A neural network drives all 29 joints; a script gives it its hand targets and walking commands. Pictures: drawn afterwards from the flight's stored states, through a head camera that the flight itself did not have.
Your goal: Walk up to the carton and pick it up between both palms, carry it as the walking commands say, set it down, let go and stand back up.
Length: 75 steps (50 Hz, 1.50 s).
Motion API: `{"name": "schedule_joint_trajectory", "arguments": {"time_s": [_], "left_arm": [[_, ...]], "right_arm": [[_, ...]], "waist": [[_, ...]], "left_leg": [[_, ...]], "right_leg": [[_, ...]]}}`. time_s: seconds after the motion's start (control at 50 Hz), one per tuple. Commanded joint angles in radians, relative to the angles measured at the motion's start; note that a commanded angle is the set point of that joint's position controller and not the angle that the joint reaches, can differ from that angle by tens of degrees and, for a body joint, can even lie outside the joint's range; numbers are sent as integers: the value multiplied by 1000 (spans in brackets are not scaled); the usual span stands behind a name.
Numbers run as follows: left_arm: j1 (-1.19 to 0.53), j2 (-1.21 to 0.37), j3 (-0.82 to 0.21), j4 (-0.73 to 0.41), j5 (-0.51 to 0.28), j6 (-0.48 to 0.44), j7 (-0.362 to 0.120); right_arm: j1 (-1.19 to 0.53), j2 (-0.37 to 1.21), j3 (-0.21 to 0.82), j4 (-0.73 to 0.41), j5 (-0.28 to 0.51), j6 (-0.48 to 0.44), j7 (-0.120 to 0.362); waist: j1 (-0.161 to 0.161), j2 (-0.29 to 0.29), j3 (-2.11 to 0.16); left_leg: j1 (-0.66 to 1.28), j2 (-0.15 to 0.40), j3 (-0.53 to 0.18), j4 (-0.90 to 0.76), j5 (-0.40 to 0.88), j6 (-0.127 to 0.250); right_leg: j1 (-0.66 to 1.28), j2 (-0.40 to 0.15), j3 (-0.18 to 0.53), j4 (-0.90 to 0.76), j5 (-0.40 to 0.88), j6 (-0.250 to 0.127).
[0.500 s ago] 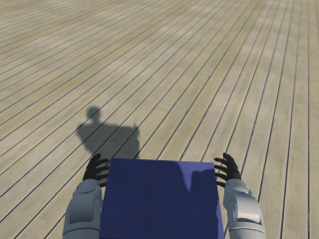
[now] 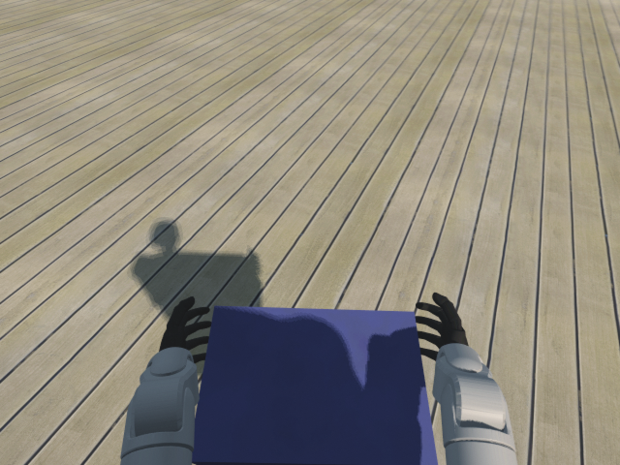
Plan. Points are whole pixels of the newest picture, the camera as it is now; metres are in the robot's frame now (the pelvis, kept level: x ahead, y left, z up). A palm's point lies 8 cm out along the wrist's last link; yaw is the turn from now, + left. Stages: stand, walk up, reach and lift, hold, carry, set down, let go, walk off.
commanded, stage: carry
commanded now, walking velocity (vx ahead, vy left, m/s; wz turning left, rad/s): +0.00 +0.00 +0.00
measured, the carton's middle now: (311, 393) +0.26 +0.00 -0.07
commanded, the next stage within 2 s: hold in 1.48 s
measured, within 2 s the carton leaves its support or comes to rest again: neither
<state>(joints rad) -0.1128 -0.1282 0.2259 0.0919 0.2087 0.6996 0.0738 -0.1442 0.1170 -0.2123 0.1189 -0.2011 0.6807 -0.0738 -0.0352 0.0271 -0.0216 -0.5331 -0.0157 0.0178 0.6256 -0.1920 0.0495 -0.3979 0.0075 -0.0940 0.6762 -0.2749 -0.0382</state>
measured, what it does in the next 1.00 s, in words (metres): steps on the spot: left foot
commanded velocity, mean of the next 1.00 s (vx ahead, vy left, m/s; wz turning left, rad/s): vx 0.00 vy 0.00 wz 0.00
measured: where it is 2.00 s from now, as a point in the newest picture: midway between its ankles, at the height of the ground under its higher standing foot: outside the picture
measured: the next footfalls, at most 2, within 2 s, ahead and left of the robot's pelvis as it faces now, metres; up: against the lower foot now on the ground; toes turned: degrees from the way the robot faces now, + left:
left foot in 0.32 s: +0.12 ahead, +0.08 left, +0.00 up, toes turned -2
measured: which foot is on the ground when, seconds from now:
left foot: down 0.00-0.20, up 0.22-0.30, down 0.32-1.00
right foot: down 0.00-1.00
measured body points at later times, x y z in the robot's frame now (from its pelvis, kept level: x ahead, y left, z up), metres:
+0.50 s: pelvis -0.03 +0.00 +0.00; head -0.03 +0.00 +0.45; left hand +0.25 +0.18 +0.01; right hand +0.26 -0.18 +0.02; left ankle +0.08 +0.08 -0.71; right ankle +0.03 -0.10 -0.71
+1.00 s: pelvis -0.02 -0.01 +0.00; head -0.02 -0.01 +0.45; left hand +0.26 +0.17 +0.01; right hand +0.27 -0.19 +0.02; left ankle +0.08 +0.08 -0.71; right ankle +0.03 -0.10 -0.71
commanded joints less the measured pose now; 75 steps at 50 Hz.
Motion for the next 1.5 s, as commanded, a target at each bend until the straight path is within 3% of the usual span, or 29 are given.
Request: {"name": "schedule_joint_trajectory", "arguments": {"time_s": [0.0, 0.04, 0.06, 0.08, 0.12, 0.14, 0.16, 0.18, 0.2, 0.24, 0.28, 0.32, 0.34, 0.38, 0.44, 0.52, 0.58, 0.6, 0.68, 0.72, 0.78, 0.9, 1.06, 1.18, 1.24, 1.34, 1.4, 1.46, 1.48], "left_arm": [[-628, -816, -711, -102, -258, -43, -339], [-597, -821, -713, -104, -256, -48, -334], [-591, -832, -721, -125, -270, -55, -334], [-573, -841, -720, -114, -276, -57, -336], [-576, -841, -724, -111, -288, -66, -344], [-570, -845, -725, -97, -292, -68, -348], [-617, -838, -723, -122, -302, -73, -351], [-667, -847, -727, -117, -319, -74, -352], [-663, -876, -773, -130, -356, -75, -358], [-776, -850, -790, -213, -369, -78, -359], [-721, -841, -745, -171, -312, -70, -349], [-648, -816, -721, -130, -281, -63, -339], [-624, -810, -731, -153, -285, -61, -338], [-608, -810, -733, -156, -285, -55, -336], [-594, -815, -732, -141, -308, -59, -339], [-617, -810, -729, -134, -308, -63, -341], [-646, -813, -721, -120, -308, -63, -346], [-690, -828, -733, -147, -317, -63, -349], [-666, -814, -712, -125, -285, -65, -344], [-661, -807, -708, -137, -275, -66, -341], [-608, -812, -704, -134, -274, -65, -335], [-631, -821, -709, -137, -293, -74, -337], [-639, -813, -719, -165, -303, -76, -335], [-631, -817, -716, -151, -302, -75, -341], [-636, -815, -717, -147, -302, -73, -341], [-652, -811, -725, -171, -307, -79, -342], [-662, -814, -717, -162, -306, -75, -343], [-637, -816, -717, -143, -302, -73, -344], [-968, -691, -674, -134, -361, -117, -385]], "right_arm": [[-560, 838, 676, -40, 294, -27, 375], [-551, 826, 685, -45, 294, -29, 374], [-525, 852, 702, -42, 304, -29, 376], [-525, 852, 695, -46, 297, -30, 378], [-553, 850, 694, -53, 293, -38, 377], [-562, 847, 700, -70, 288, -43, 373], [-550, 862, 703, -63, 284, -40, 369], [-534, 869, 700, -61, 278, -42, 365], [-552, 875, 703, -95, 267, -47, 363], [-598, 866, 695, -102, 276, -47, 370], [-582, 862, 698, -87, 282, -43, 365], [-544, 844, 679, -63, 273, -37, 364], [-506, 835, 681, -57, 278, -34, 366], [-503, 826, 691, -59, 293, -32, 366], [-501, 841, 702, -56, 289, -34, 363], [-507, 835, 680, -50, 274, -35, 359], [-539, 837, 701, -79, 267, -36, 355], [-543, 849, 696, -81, 265, -32, 356], [-556, 859, 702, -51, 283, -33, 365], [-562, 848, 701, -57, 288, -36, 367], [-542, 844, 715, -75, 302, -39, 370], [-563, 851, 723, -97, 299, -45, 369], [-524, 857, 715, -87, 294, -42, 364], [-547, 860, 724, -102, 293, -44, 362], [-530, 863, 717, -76, 291, -40, 365], [-522, 855, 710, -80, 286, -43, 365], [-527, 873, 717, -71, 291, -39, 366], [-532, 862, 714, -82, 287, -41, 365], [-883, 963, 707, -107, 333, -77, 392]], "waist": [[-13, 20, -328], [7, 158, -373], [20, 179, -389], [32, 194, -392], [55, 189, -381], [59, 129, -366], [57, -26, -347], [40, -316, -336], [5, -293, -297], [-11, -188, -309], [-3, -156, -358], [-4, -47, -399], [0, 36, -415], [5, 135, -408], [17, 93, -402], [31, 37, -362], [13, -196, -354], [4, -210, -358], [-6, -125, -374], [-3, -30, -360], [7, 36, -384], [13, -83, -395], [15, -52, -435], [13, -89, -419], [13, -77, -404], [15, -28, -418], [13, -94, -408], [12, -81, -403], [177, -70, -582]], "left_leg": [[317, 123, -184, -215, -378, 27], [195, 226, -284, -411, -432, 42], [120, 264, -306, -464, -450, 48], [64, 272, -290, -496, -455, 38], [-4, 217, -188, -491, -440, -36], [-2, 171, -143, -434, -397, -72], [-8, 68, -46, -273, -369, -108], [85, -40, 41, 181, -307, -79], [109, -5, 17, 331, -175, -76], [132, 23, 7, 231, -171, -59], [215, 12, 45, 8, -132, -24], [357, 72, -63, -182, -8, 20], [373, 184, -215, -251, -17, 50], [344, 279, -318, -345, -147, 83], [219, 269, -273, -375, -203, 72], [107, 159, -163, -298, -347, 16], [173, 27, -12, -15, -200, -19], [186, 21, 5, 59, -180, -23], [286, 51, -30, -43, -109, 6], [289, 121, -125, -209, -109, 30], [273, 209, -230, -306, -215, 53], [231, 111, -91, -189, -115, 7], [290, 130, -87, -173, 75, 17], [281, 117, -85, -180, -23, 16], [282, 102, -60, -171, -28, 8], [295, 141, -112, -201, -13, 22], [262, 125, -91, -191, -59, 14], [271, 107, -73, -171, -46, 9], [431, -72, -58, -124, -5, 5]], "right_leg": [[-185, -86, 96, -112, -353, -7], [-29, 24, -2, 132, -188, 2], [51, 47, -6, 224, -151, -3], [122, 48, 0, 238, -151, -9], [231, 51, -23, 67, -185, -31], [250, 49, -14, -74, -229, -49], [206, -45, 132, -282, -412, -84], [-4, -255, 411, -490, -577, -147], [-115, -351, 453, -535, -538, -161], [-75, -303, 326, -445, -323, -111], [6, -215, 194, -322, -103, -68], [-20, -142, 119, -182, -60, -18], [-54, -91, 82, -90, -144, 4], [-55, -23, 36, 33, -146, 17], [60, -13, 39, 61, -104, 3], [84, -74, 120, -133, -206, -35], [-14, -215, 291, -396, -367, -68], [-39, -247, 307, -414, -353, -72], [-67, -202, 206, -316, -261, -44], [-57, -127, 126, -201, -219, -14], [-23, -59, 85, -107, -168, -10], [34, -134, 175, -246, -173, -43], [64, -127, 145, -212, -72, -29], [58, -127, 148, -230, -118, -27], [40, -142, 155, -244, -131, -33], [45, -113, 130, -202, -120, -25], [64, -126, 153, -241, -140, -28], [49, -142, 168, -258, -151, -35], [114, 31, 205, -271, -120, 26]]}}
